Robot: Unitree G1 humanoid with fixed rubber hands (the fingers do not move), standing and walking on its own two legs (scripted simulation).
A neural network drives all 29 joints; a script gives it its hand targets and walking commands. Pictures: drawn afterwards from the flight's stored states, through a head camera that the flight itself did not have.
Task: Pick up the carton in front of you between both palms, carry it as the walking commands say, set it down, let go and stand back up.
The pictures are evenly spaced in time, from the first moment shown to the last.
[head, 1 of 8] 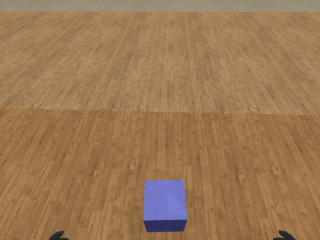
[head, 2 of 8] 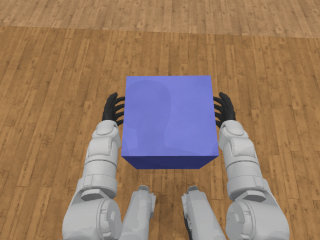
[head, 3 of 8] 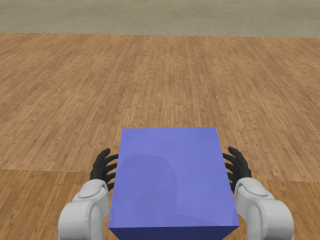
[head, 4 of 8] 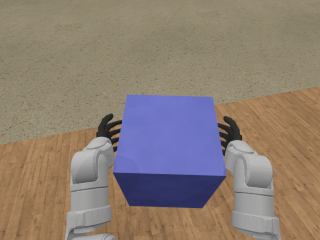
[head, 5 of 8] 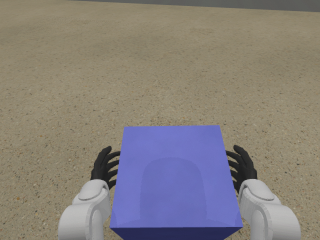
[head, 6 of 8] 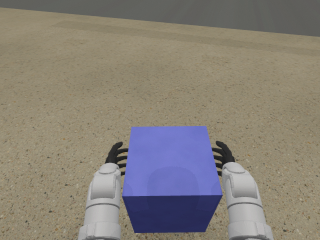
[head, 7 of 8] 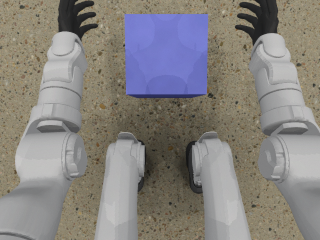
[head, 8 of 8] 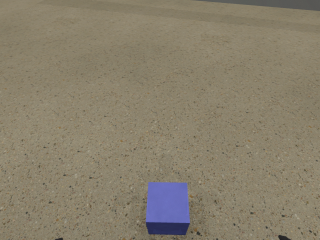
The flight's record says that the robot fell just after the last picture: no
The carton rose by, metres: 0.69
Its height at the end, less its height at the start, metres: -0.25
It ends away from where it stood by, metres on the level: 6.10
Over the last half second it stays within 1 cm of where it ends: yes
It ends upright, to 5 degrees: yes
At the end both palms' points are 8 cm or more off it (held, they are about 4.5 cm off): yes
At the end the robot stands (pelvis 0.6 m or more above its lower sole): yes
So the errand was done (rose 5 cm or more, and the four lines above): yes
